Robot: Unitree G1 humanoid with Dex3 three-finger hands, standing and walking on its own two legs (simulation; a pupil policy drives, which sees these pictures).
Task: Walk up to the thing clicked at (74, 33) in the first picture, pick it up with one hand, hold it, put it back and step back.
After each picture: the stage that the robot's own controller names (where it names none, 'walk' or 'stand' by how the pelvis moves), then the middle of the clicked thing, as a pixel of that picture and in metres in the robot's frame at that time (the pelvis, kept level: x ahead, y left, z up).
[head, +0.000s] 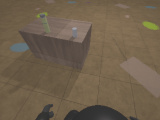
stand; (74, 32) +1.02 +0.26 -0.08
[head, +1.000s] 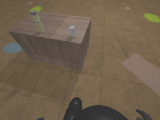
walk; (72, 31) +0.89 +0.30 -0.07
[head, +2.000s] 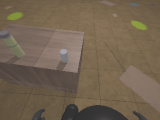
walk; (64, 55) +0.52 +0.26 -0.06
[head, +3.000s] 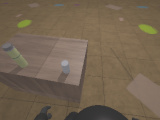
stand; (65, 67) +0.43 +0.25 -0.08
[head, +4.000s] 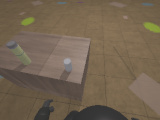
stand; (68, 65) +0.44 +0.22 -0.08
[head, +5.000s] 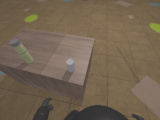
stand; (70, 65) +0.43 +0.20 -0.08
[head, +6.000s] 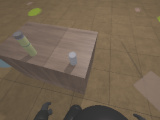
stand; (73, 58) +0.48 +0.17 -0.07
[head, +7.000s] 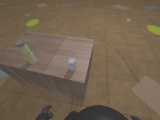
stand; (72, 64) +0.47 +0.18 -0.08
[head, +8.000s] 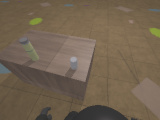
stand; (73, 63) +0.49 +0.17 -0.08
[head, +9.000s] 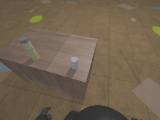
stand; (74, 63) +0.48 +0.16 -0.08
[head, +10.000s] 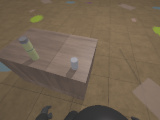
rise first; (74, 63) +0.47 +0.16 -0.08
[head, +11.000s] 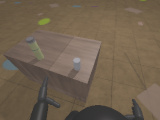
rise first; (77, 64) +0.48 +0.16 -0.08
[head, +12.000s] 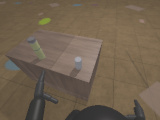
go down; (78, 63) +0.48 +0.16 -0.08
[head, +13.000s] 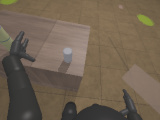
go down; (67, 55) +0.48 +0.15 -0.03
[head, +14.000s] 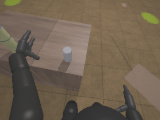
close in; (67, 54) +0.48 +0.15 -0.02
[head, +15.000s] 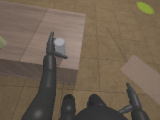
close; (60, 47) +0.50 +0.17 +0.02
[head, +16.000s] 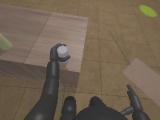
lift; (63, 54) +0.45 +0.16 +0.01
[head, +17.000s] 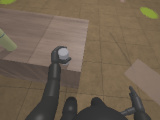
lift; (64, 56) +0.44 +0.16 +0.02
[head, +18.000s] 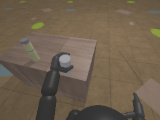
lift; (66, 64) +0.32 +0.16 +0.14
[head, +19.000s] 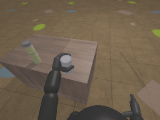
hold; (67, 65) +0.33 +0.16 +0.13
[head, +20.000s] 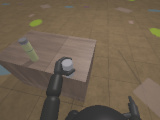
hold; (68, 68) +0.32 +0.16 +0.08
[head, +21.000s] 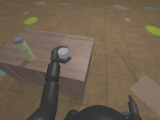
crouch; (64, 57) +0.39 +0.19 +0.11
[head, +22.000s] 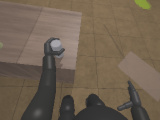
lower; (57, 49) +0.49 +0.17 +0.00
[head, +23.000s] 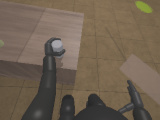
lower; (58, 49) +0.48 +0.17 +0.02
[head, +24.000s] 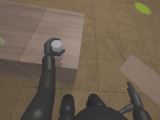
lower; (57, 49) +0.48 +0.18 +0.02
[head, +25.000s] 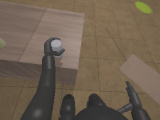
lower; (57, 49) +0.49 +0.18 +0.02
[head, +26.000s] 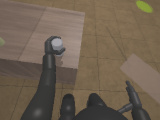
rest; (58, 47) +0.49 +0.17 +0.02
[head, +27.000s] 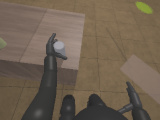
withdraw; (60, 50) +0.48 +0.16 +0.02
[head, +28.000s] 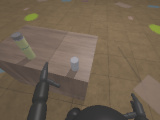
sink last; (74, 64) +0.44 +0.14 -0.03
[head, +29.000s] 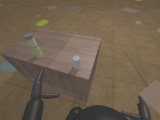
stand; (76, 62) +0.47 +0.16 -0.03
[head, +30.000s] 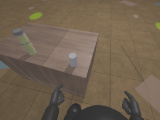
stand; (73, 60) +0.46 +0.17 -0.01
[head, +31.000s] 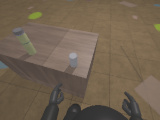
stand; (73, 60) +0.46 +0.16 -0.01
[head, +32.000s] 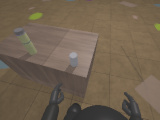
stand; (73, 59) +0.47 +0.17 -0.01
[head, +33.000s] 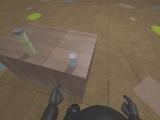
stand; (73, 60) +0.47 +0.16 -0.02
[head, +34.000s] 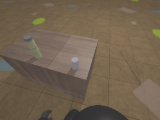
stand; (75, 63) +0.49 +0.16 -0.08
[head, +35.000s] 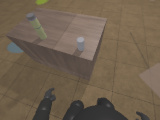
walk; (80, 44) +0.60 +0.12 -0.05
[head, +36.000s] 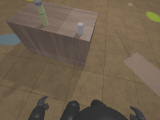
walk; (80, 28) +0.86 +0.16 -0.07
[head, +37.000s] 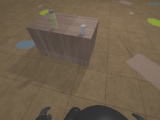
stand; (83, 29) +1.05 +0.17 -0.07
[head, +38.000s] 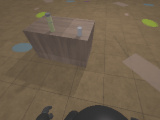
stand; (79, 31) +1.04 +0.19 -0.08
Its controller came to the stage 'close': yes
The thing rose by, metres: 0.21
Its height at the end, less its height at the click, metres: +0.00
